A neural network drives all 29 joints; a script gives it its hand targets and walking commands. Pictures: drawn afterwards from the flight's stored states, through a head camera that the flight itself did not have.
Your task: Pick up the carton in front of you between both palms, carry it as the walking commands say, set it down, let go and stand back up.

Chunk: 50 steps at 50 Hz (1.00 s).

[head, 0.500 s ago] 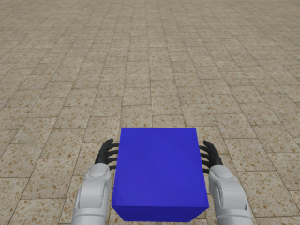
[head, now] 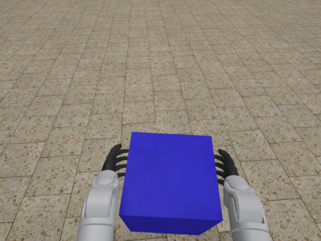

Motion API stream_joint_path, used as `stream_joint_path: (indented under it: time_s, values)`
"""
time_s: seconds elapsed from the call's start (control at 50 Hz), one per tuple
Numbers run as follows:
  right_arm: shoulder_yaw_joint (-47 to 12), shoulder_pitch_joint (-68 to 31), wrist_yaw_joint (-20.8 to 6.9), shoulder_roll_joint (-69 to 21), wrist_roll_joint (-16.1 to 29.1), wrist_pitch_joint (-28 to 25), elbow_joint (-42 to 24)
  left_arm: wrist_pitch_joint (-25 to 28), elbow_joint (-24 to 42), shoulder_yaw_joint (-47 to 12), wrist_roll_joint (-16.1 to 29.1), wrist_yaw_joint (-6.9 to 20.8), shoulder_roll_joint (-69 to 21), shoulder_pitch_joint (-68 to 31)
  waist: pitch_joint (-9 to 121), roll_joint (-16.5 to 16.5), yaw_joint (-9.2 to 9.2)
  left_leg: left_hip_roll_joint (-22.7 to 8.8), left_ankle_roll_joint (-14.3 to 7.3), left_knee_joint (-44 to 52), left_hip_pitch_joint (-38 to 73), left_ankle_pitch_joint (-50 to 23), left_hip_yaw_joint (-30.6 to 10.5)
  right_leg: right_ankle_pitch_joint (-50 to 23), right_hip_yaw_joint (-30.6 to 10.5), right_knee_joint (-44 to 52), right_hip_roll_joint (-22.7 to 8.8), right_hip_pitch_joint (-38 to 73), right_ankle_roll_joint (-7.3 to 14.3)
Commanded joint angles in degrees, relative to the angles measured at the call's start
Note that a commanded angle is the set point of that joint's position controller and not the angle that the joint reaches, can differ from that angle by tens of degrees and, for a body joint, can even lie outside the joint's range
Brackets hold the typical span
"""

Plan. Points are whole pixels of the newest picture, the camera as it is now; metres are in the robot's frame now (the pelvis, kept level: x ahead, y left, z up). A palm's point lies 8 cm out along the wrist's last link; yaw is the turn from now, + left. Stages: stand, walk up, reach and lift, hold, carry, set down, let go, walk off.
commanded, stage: carry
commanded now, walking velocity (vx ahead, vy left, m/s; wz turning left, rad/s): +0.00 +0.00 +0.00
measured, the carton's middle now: (167, 187) +0.30 -0.01 -0.05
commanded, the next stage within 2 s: hold in 1.62 s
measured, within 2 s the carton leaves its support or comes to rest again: neither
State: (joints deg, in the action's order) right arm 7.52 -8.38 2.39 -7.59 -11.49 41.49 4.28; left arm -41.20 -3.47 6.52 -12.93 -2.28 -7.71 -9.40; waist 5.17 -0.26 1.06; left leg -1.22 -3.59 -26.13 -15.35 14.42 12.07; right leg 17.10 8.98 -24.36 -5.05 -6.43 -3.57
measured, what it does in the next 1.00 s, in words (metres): steps on the spot: right foot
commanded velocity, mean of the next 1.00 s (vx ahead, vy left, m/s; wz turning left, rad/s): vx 0.00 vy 0.00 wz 0.00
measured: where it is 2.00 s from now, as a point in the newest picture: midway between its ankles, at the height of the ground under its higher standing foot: outside the picture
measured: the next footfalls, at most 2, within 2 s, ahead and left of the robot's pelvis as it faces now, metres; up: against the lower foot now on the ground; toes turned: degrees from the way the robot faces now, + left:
right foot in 0.34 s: +0.08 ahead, -0.14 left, +0.00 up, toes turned +2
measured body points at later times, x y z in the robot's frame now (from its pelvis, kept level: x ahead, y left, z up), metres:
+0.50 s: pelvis +0.05 -0.05 -0.01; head +0.03 -0.05 +0.44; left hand +0.32 +0.12 +0.02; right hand +0.33 -0.19 +0.01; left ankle -0.03 +0.07 -0.74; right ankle +0.04 -0.14 -0.74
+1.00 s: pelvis +0.02 -0.05 -0.01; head +0.00 -0.05 +0.44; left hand +0.31 +0.11 +0.02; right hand +0.31 -0.19 +0.02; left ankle -0.03 +0.07 -0.74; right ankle +0.04 -0.14 -0.74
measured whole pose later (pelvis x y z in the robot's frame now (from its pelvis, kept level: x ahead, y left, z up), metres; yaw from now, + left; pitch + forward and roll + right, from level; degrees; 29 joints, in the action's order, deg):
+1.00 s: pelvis +0.02 -0.05 -0.01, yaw +2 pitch +2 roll +0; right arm 8.1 -10.3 1.9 -7.8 -13.8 42.6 9.6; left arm -41.7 -8.9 8.6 -13.8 -1.7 -7.9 -10.7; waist 5.9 -0.5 0.1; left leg -4.4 1.3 -28.6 -11.7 18.5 8.9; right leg 13.4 10.1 -28.8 -1.8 -17.5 2.7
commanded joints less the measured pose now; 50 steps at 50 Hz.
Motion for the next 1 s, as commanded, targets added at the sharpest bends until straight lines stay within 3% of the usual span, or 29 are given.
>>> stream_joint_path:
  time_s: [0.0,0.04,0.06,0.08,0.1,0.12,0.14,0.16,0.18,0.2,0.22,0.24,0.26,0.28,0.3,0.32,0.34,0.36,0.42,0.5,0.64,0.8,0.98]
  values:
    - [-34.8,-23.0,-13.1,-48.3,14.7,-2.3,-7.0,1.5,3.0,-31.3,13.7,12.3,-50.5,-17.0,16.0,-4.1,-0.75,-5.3,1.8,-10.7,8.7,-44.4,-2.5,-49.2,0.6,1.5,-2.1,7.5,0.3]
    - [-35.8,-23.7,-13.2,-49.1,14.6,-2.6,-7.7,1.6,4.1,-32.2,14.6,12.5,-50.8,-18.5,14.4,-8.9,-0.94,-1.8,4.1,-3.6,-1.5,-24.4,1.1,-66.0,0.5,-4.2,-3.9,16.6,2.0]
    - [-36.8,-24.5,-13.2,-49.1,15.0,-2.6,-9.3,1.5,4.1,-33.2,15.2,12.5,-51.4,-17.8,14.4,-8.5,-0.93,-1.1,3.9,1.8,-0.4,-20.5,0.9,-66.5,0.5,-6.4,-4.2,16.2,2.3]
    - [-36.9,-23.3,-13.1,-48.6,14.5,-2.5,-9.7,1.7,6.7,-34.6,16.0,12.4,-51.3,-18.5,15.4,-5.9,-0.65,-1.1,3.6,5.7,5.8,-24.9,0.5,-60.9,1.1,-8.7,-3.3,11.1,2.0]
    - [-35.9,-22.1,-13.1,-48.4,14.1,-2.4,-9.2,1.5,7.3,-35.0,16.0,12.2,-50.9,-19.4,15.7,-1.7,0.14,-2.1,2.5,6.8,15.0,-38.3,-0.3,-51.6,2.4,-13.2,-1.2,2.4,1.5]
    - [-35.8,-21.0,-12.9,-48.2,13.9,-2.2,-9.8,1.6,9.3,-35.5,16.1,12.1,-50.3,-20.7,16.2,5.3,0.86,-5.8,0.0,3.7,27.7,-57.9,-5.2,-26.1,2.3,-15.7,1.0,-11.0,0.4]
    - [-35.6,-20.6,-12.5,-47.6,14.5,-2.1,-10.2,1.2,8.7,-35.7,16.4,11.9,-49.9,-20.0,14.8,12.3,1.07,-11.2,-3.8,-1.5,39.5,-77.5,-10.5,7.6,2.4,-15.7,3.8,-25.3,1.0]
    - [-35.0,-19.6,-12.4,-46.4,14.2,-1.5,-8.8,0.8,7.3,-35.5,15.9,11.9,-48.8,-19.0,14.4,11.2,1.39,-14.1,-5.5,-2.6,41.6,-80.7,-12.4,15.1,-0.4,-11.8,2.8,-28.1,2.4]
    - [-35.3,-20.1,-12.3,-45.9,14.1,-1.6,-8.6,0.7,5.5,-34.7,15.3,11.9,-48.1,-17.6,15.0,9.1,1.47,-14.0,-5.0,-2.4,39.7,-76.2,-11.9,13.9,-0.8,-6.4,2.2,-25.5,2.9]
    - [-33.8,-21.2,-12.1,-43.9,13.5,-1.6,-8.3,0.7,3.9,-32.5,14.1,11.7,-46.6,-15.9,13.9,7.2,0.72,-12.0,-3.8,-2.7,35.5,-68.8,-10.1,8.7,-0.5,0.9,2.4,-21.9,3.0]
    - [-33.3,-21.0,-12.0,-43.7,13.4,-1.5,-7.8,0.7,3.3,-31.3,13.8,11.6,-46.7,-15.3,15.2,5.6,-0.24,-9.9,-2.0,-3.7,29.1,-60.4,-7.8,-3.2,0.1,6.8,2.2,-12.9,2.5]
    - [-33.3,-18.9,-12.0,-44.1,13.1,-1.2,-6.7,0.5,3.2,-30.7,13.2,11.6,-46.5,-14.1,16.4,4.2,-0.61,-8.5,-0.1,-3.3,20.9,-46.6,-5.8,-18.4,0.1,8.7,1.2,-2.4,1.9]
    - [-32.7,-19.3,-11.9,-43.0,12.3,-0.9,-6.8,0.3,2.4,-29.5,12.6,11.7,-45.8,-12.9,17.0,0.5,-1.14,-7.4,1.9,-3.5,11.2,-29.1,-5.1,-31.6,-1.5,4.2,-1.6,6.6,2.3]
    - [-33.1,-20.4,-11.9,-43.8,12.5,-0.7,-6.9,0.4,2.5,-28.9,11.9,11.7,-45.5,-13.6,17.1,-3.9,-0.93,-6.6,3.1,-3.9,6.4,-14.7,-5.1,-43.2,-4.7,-0.5,-5.7,8.7,4.3]
    - [-33.0,-22.0,-12.2,-44.8,12.9,-0.7,-6.6,0.5,2.9,-28.7,11.7,11.8,-45.8,-15.5,16.7,-4.9,-0.73,-6.0,3.3,-3.4,5.5,-7.2,-6.3,-46.3,-7.0,-2.3,-7.4,5.7,6.7]
    - [-32.8,-22.2,-12.6,-46.2,13.0,-0.7,-5.8,0.5,3.7,-29.7,12.5,11.9,-46.9,-17.7,15.5,-3.7,-0.53,-5.6,3.5,-1.4,5.5,-3.5,-6.7,-43.6,-8.1,-2.0,-8.5,2.9,7.2]
    - [-32.8,-22.7,-12.7,-46.4,13.0,-0.8,-6.1,0.5,3.4,-29.7,12.6,12.0,-47.6,-18.6,12.9,-2.5,-0.62,-4.5,3.4,1.1,4.9,-4.0,-6.5,-35.0,-7.9,-1.8,-8.3,0.2,6.7]
    - [-32.5,-24.9,-12.8,-46.0,12.8,-0.9,-6.8,0.8,2.7,-28.2,12.2,12.0,-48.0,-19.5,11.2,-4.4,-0.61,-5.0,3.6,1.9,6.4,-5.2,-7.1,-28.6,-8.1,-1.2,-7.5,-2.0,6.7]
    - [-31.0,-25.6,-13.1,-46.2,11.7,-2.3,-2.8,2.1,-0.5,-27.6,12.4,12.5,-48.7,-21.2,10.9,-1.4,-0.87,-7.6,4.6,-1.4,7.5,-12.1,-6.3,-32.5,-5.6,-1.5,-5.9,-3.1,5.9]
    - [-32.3,-26.4,-13.2,-49.3,12.6,-3.3,-2.9,3.2,0.3,-30.0,14.2,13.1,-50.6,-24.2,14.1,-2.3,-0.95,-7.1,5.2,-2.0,5.7,-11.4,-5.7,-39.4,-5.9,-3.5,-6.1,0.9,6.1]
    - [-31.8,-23.6,-13.5,-49.2,12.6,-1.0,-2.6,0.7,0.3,-31.0,14.2,13.3,-51.3,-20.7,16.3,0.4,-1.14,-7.7,4.9,-1.9,6.8,-12.2,-6.3,-31.7,-5.7,-3.7,-5.6,-0.1,6.2]
    - [-30.5,-27.9,-14.2,-50.3,12.1,-2.0,-1.0,1.4,-2.0,-28.2,12.8,13.6,-51.8,-24.0,10.4,0.1,-1.07,-8.6,4.9,1.7,3.3,-6.9,-7.4,-19.6,-5.5,-1.1,-4.3,-4.1,5.9]
    - [-30.9,-27.4,-14.5,-52.0,12.5,-2.0,-0.1,1.2,-2.3,-29.4,13.7,14.0,-53.5,-24.6,12.7,0.6,-1.15,-8.6,4.1,1.8,3.7,-5.5,-7.6,-17.6,-6.1,-0.2,-4.3,-3.7,5.9]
